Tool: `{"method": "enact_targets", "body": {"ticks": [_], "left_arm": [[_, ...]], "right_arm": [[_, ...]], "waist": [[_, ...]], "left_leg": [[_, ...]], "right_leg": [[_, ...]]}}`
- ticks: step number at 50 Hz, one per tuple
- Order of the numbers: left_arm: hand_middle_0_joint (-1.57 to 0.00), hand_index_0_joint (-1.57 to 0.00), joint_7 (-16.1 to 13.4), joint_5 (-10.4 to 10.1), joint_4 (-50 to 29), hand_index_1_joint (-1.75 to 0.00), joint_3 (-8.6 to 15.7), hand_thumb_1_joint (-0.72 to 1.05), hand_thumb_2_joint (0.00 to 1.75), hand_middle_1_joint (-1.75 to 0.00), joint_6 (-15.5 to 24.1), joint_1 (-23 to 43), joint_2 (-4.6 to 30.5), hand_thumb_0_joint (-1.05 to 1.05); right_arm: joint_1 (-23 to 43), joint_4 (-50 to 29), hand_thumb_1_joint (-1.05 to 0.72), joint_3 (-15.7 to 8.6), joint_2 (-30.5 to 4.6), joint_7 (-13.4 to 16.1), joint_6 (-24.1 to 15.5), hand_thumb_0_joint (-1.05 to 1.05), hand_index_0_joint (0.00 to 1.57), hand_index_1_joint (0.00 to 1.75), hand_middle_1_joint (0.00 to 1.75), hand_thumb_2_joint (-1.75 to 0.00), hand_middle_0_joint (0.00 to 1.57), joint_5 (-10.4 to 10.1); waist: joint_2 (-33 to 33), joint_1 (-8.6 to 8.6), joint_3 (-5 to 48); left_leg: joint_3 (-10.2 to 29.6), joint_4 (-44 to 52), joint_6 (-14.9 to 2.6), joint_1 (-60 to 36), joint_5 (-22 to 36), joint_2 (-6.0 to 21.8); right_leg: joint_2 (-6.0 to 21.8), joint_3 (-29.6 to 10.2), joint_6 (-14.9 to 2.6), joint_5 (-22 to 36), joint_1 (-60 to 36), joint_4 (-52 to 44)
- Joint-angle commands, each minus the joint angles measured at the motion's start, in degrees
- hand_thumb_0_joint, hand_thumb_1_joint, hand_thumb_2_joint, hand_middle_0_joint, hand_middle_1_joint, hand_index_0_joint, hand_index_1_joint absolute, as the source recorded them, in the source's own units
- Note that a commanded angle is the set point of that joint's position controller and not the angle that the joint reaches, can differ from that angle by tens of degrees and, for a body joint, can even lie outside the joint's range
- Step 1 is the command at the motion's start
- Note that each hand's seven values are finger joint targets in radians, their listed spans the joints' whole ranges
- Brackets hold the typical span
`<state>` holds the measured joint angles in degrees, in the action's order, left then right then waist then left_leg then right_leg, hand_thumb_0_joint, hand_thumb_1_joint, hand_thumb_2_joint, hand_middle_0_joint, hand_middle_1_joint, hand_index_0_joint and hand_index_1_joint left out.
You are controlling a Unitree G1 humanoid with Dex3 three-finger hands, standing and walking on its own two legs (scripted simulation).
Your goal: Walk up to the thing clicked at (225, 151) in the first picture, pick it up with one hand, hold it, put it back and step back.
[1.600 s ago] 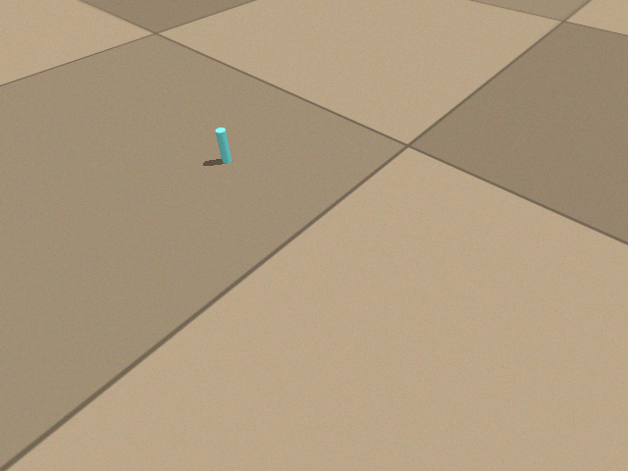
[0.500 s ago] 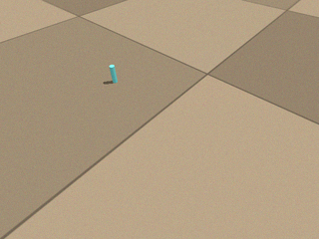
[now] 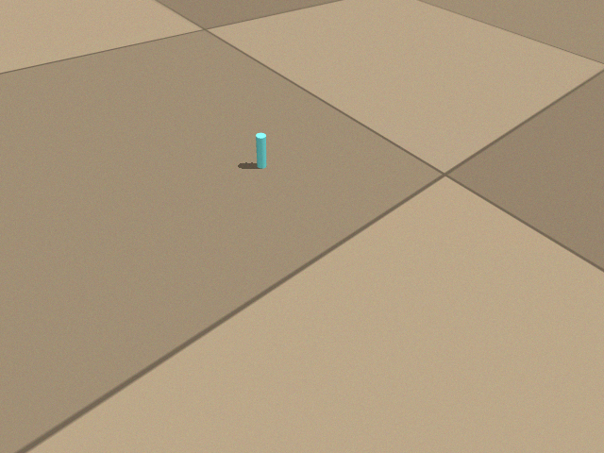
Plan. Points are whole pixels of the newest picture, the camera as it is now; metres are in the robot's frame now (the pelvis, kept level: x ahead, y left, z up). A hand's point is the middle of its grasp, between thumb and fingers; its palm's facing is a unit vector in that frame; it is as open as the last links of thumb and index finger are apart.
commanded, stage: walk up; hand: left
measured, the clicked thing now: (261, 151) +1.67 +0.21 -0.67
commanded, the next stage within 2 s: none
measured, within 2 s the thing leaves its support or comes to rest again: neither
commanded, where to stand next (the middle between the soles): +1.32 -0.01 m, yaw +3 degrees
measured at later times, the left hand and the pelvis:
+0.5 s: hand (178, 325) +0.36 +0.23 -0.12, palm faces +0.04 -0.93 -0.36, open 7.4 cm; pelvis +0.27 -0.03 +0.01, yaw +4 degrees
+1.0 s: hand (177, 239) +0.58 +0.29 -0.14, palm faces -0.05 -0.95 -0.32, open 7.4 cm; pelvis +0.53 +0.01 +0.01, yaw +2 degrees
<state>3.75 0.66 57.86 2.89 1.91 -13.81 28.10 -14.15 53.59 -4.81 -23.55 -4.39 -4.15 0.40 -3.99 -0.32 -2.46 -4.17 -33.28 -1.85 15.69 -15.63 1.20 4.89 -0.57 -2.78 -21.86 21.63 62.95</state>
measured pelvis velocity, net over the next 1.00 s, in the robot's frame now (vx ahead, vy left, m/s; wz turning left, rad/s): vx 0.53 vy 0.01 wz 0.03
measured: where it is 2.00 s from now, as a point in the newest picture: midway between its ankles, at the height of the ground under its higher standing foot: (302, 266)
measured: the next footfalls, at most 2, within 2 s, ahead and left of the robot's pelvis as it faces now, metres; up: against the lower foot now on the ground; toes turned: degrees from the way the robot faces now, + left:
right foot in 0.32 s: +0.36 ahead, -0.16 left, +0.00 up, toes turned -4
left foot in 0.72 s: +0.56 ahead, +0.13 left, +0.00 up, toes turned +10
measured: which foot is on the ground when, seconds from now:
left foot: down 0.00-0.34, up 0.36-0.70, down 0.72-1.00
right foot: up 0.00-0.30, down 0.32-0.74, up 0.76-1.00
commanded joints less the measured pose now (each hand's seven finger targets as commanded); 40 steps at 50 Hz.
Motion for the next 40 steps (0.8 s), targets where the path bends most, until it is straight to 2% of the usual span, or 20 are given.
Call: {"method": "enact_targets", "body": {"ticks": [1, 6, 8, 11, 13, 15, 16, 17, 18, 19, 21, 23, 26, 31, 34, 35, 36, 37, 38, 40], "left_arm": [[-0.20, -0.20, 1.2, -0.3, -4.7, -0.30, 3.3, 0.90, 0.90, -0.30, 1.6, 0.3, 10.8, 0.00], [-0.20, -0.20, 2.3, 0.2, -8.8, -0.30, 3.6, 0.90, 0.90, -0.30, 1.8, 8.5, 9.1, 0.00], [-0.20, -0.20, 2.4, 0.0, -9.5, -0.30, 3.4, 0.90, 0.90, -0.30, 2.1, 10.2, 8.0, 0.00], [-0.20, -0.20, 2.2, 0.0, -10.3, -0.30, 3.2, 0.90, 0.90, -0.30, 2.5, 13.1, 6.3, 0.00], [-0.20, -0.20, 1.9, -0.2, -9.7, -0.30, 3.5, 0.90, 0.90, -0.30, 2.8, 10.9, 5.9, 0.00], [-0.20, -0.20, 0.8, -0.4, -6.0, -0.30, 5.0, 0.90, 0.90, -0.30, 3.1, -1.6, 7.8, 0.00], [-0.20, -0.20, -0.1, 0.2, -4.5, -0.30, 6.6, 0.90, 0.90, -0.30, 3.5, -10.6, 11.5, 0.00], [-0.20, -0.20, -0.5, 0.0, -5.3, -0.30, 7.6, 0.90, 0.90, -0.30, 4.0, -12.8, 17.5, 0.00], [-0.20, -0.20, -0.8, -1.0, -6.9, -0.30, 7.2, 0.90, 0.90, -0.30, 3.9, -9.3, 17.1, 0.00], [-0.20, -0.20, -1.0, -1.4, -7.7, -0.30, 6.6, 0.90, 0.90, -0.30, 3.9, -6.2, 15.0, 0.00], [-0.20, -0.20, -1.4, -1.1, -8.8, -0.30, 5.2, 0.90, 0.90, -0.30, 3.9, -0.7, 11.2, 0.00], [-0.20, -0.20, -1.2, -0.7, -9.8, -0.30, 4.6, 0.90, 0.90, -0.30, 4.3, 1.0, 9.7, 0.00], [-0.20, -0.20, -1.0, -0.3, -11.6, -0.30, 4.8, 0.90, 0.90, -0.30, 4.9, 1.8, 10.6, 0.00], [-0.20, -0.20, -0.1, 0.1, -12.7, -0.30, 4.8, 0.90, 0.90, -0.30, 4.9, 1.2, 12.0, 0.00], [-0.20, -0.20, -0.1, 0.2, -12.7, -0.30, 4.3, 0.90, 0.90, -0.30, 4.2, 2.0, 11.8, 0.00], [-0.20, -0.20, -0.3, 0.3, -12.7, -0.30, 3.6, 0.90, 0.90, -0.30, 4.1, 1.1, 10.2, 0.00], [-0.20, -0.20, -0.5, 0.0, -12.5, -0.30, 2.6, 0.90, 0.90, -0.30, 3.7, -1.5, 7.2, 0.00], [-0.20, -0.20, -0.7, -1.0, -13.4, -0.30, 1.3, 0.90, 0.90, -0.30, 3.5, -4.1, 2.5, 0.00], [-0.20, -0.20, -1.7, -1.0, -12.3, -0.30, 2.4, 0.90, 0.90, -0.30, 3.1, -4.2, 9.3, 0.00], [-0.20, -0.20, -1.7, -1.2, -9.9, -0.30, 2.3, 0.90, 0.90, -0.30, 2.9, -4.7, 10.3, 0.00]], "right_arm": [[0.8, -4.5, -0.90, -3.4, -16.2, 1.3, -2.1, 0.00, 0.20, 0.30, 0.30, -0.90, 0.20, -0.4], [-2.1, -5.1, -0.90, -3.7, -17.0, 1.5, -3.1, 0.00, 0.20, 0.30, 0.30, -0.90, 0.20, -0.4], [-2.9, -5.1, -0.90, -3.6, -16.5, 1.5, -3.1, 0.00, 0.20, 0.30, 0.30, -0.90, 0.20, -0.5], [-5.1, -5.2, -0.90, -3.6, -16.1, 1.8, -2.7, 0.00, 0.20, 0.30, 0.30, -0.90, 0.20, -0.3], [-4.8, -6.0, -0.90, -3.7, -16.3, 2.3, -2.2, 0.00, 0.20, 0.30, 0.30, -0.90, 0.20, -0.1], [-4.4, -6.9, -0.90, -2.8, -14.2, 2.6, -1.9, 0.00, 0.20, 0.30, 0.30, -0.90, 0.20, 0.2], [-5.7, -7.6, -0.90, -1.6, -10.9, 2.5, -2.0, 0.00, 0.20, 0.30, 0.30, -0.90, 0.20, 0.2], [-9.1, -8.9, -0.90, -0.9, -8.8, 2.6, -2.1, 0.00, 0.20, 0.30, 0.30, -0.90, 0.20, -1.2], [-5.2, -7.7, -0.90, -1.7, -14.2, 3.3, -2.1, 0.00, 0.20, 0.30, 0.30, -0.90, 0.20, -0.8], [-3.1, -6.5, -0.90, -1.7, -14.4, 3.2, -2.1, 0.00, 0.20, 0.30, 0.30, -0.90, 0.20, -1.2], [-4.2, -5.2, -0.90, -1.4, -12.9, 2.5, -1.7, 0.00, 0.20, 0.30, 0.30, -0.90, 0.20, -1.2], [-6.7, -3.9, -0.90, -1.5, -12.0, 1.4, -0.9, 0.00, 0.20, 0.30, 0.30, -0.90, 0.20, -0.3], [-3.1, -5.5, -0.90, -1.8, -10.9, 0.1, -0.5, 0.00, 0.20, 0.30, 0.30, -0.90, 0.20, 0.4], [2.7, -7.1, -0.90, -2.3, -10.1, -0.8, -1.2, 0.00, 0.20, 0.30, 0.30, -0.90, 0.20, 0.6], [-1.1, -5.6, -0.90, -3.3, -11.8, -0.3, -1.5, 0.00, 0.20, 0.30, 0.30, -0.90, 0.20, 0.7], [-6.3, -4.2, -0.90, -3.8, -13.3, 0.3, -1.7, 0.00, 0.20, 0.30, 0.30, -0.90, 0.20, 1.1], [-14.5, -2.4, -0.90, -4.9, -16.5, 1.1, -2.1, 0.00, 0.20, 0.30, 0.30, -0.90, 0.20, 2.0], [-15.7, -3.8, -0.90, -5.8, -21.5, 2.1, -2.5, 0.00, 0.20, 0.30, 0.30, -0.90, 0.20, 2.4], [-12.5, -5.4, -0.90, -6.1, -23.1, 2.2, -2.4, 0.00, 0.20, 0.30, 0.30, -0.90, 0.20, -0.2], [-5.4, -6.9, -0.90, -4.3, -18.5, 2.7, -2.5, 0.00, 0.20, 0.30, 0.30, -0.90, 0.20, -1.1]], "waist": [[11.3, 0.77, -2.4], [11.2, -1.49, -5.2], [9.7, -1.71, -4.2], [9.5, -2.46, -3.0], [9.2, -0.96, -0.4], [2.8, 5.45, 7.4], [-5.6, 9.10, 12.6], [-15.6, 7.85, 15.3], [-7.7, 8.18, 12.1], [-2.2, 7.19, 7.2], [-3.6, 3.09, 1.8], [-4.4, 1.17, 0.2], [-4.7, 1.24, -1.6], [-1.9, 2.05, 0.0], [1.8, -1.12, 0.9], [6.1, -3.92, 3.7], [16.4, -7.74, 8.1], [27.0, -6.66, 8.1], [16.1, -5.92, 8.9], [8.7, -1.95, 2.5]], "left_leg": [[17.4, 25.2, -9.15, -2.5, -15.0, 13.3], [14.5, 26.2, -10.71, -5.7, -10.9, 13.9], [11.8, 24.6, -9.90, -8.1, -4.4, 12.7], [9.0, 20.2, -8.77, -10.9, 12.1, 12.3], [7.6, 14.1, -7.52, -11.5, 20.3, 12.2], [2.6, -6.2, -4.76, -6.7, 26.9, 7.0], [0.1, -23.7, -2.84, 3.3, 14.9, 2.8], [0.9, -36.6, -0.75, 21.1, -11.1, -4.7], [7.2, -41.4, -1.11, 24.3, -13.2, -1.2], [10.8, -42.1, -1.19, 22.7, -8.6, 0.7], [9.4, -34.4, -1.25, 18.7, -3.0, 3.6], [7.4, -28.0, -0.15, 14.8, -1.2, 4.2], [4.5, -15.5, 1.89, 14.5, -0.6, 5.5], [1.5, -1.9, 1.80, 5.8, 9.9, 5.0], [-1.0, -0.8, 1.14, -6.1, 8.2, 2.9], [-1.6, 0.5, -0.20, -12.8, 3.5, 0.9], [5.6, 6.3, -2.87, -20.7, -5.1, 5.0], [34.2, 14.8, -6.82, -26.8, -12.5, 20.0], [45.8, 21.0, -11.30, -22.4, -16.3, 25.3], [28.0, 18.8, -7.56, -14.6, -5.5, 20.0]], "right_leg": [[4.0, -0.6, 2.76, 7.0, 9.2, -7.1], [4.7, -0.1, 2.75, 13.0, 11.3, -21.3], [3.6, 1.5, 2.13, 16.8, 10.1, -25.6], [1.1, 4.2, 1.21, 17.6, 6.1, -30.0], [-0.6, 5.5, 0.27, 15.4, -0.5, -31.2], [-3.8, 7.7, -1.38, 13.0, -19.7, -34.3], [3.2, -1.3, -3.15, 5.1, -31.1, -36.3], [20.9, -32.7, -9.46, -2.3, -42.0, -45.8], [23.4, -37.6, -13.75, -5.3, -36.6, -47.7], [20.5, -28.7, -13.17, -0.1, -29.6, -47.6], [13.6, -14.8, -9.66, 2.7, -17.7, -48.5], [10.9, -7.9, -9.20, 5.5, -11.6, -50.0], [11.3, -3.5, -10.87, 3.0, -8.3, -52.2], [10.5, -0.7, -8.92, -0.4, -6.6, -50.1], [9.0, 1.2, -7.19, -0.6, -0.9, -42.4], [6.3, 3.9, -5.99, 9.9, -0.2, -31.7], [2.5, 6.9, -3.77, 14.1, 3.7, -12.3], [-6.4, 4.7, -0.17, -7.5, 18.6, 3.5], [-5.4, -3.7, -0.89, -7.9, 18.9, 7.0], [-1.1, -7.3, 0.05, 1.4, 16.9, 5.8]]}}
